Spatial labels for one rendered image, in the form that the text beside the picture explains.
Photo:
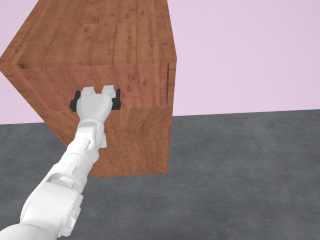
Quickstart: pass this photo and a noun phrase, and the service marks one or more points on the drawer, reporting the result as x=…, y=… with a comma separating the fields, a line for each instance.
x=53, y=88

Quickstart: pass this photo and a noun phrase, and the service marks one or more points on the cabinet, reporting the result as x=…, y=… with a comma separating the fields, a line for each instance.
x=81, y=33

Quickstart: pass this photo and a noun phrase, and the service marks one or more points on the left robot forearm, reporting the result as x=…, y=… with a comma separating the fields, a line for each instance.
x=76, y=163

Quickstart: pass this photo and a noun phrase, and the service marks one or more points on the handle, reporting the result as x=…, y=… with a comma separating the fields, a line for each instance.
x=116, y=103

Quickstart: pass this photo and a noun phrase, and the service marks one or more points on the robot left hand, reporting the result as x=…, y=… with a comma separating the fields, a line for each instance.
x=96, y=106

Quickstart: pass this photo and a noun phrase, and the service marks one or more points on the left robot upper arm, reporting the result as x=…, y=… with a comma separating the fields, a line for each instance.
x=52, y=213

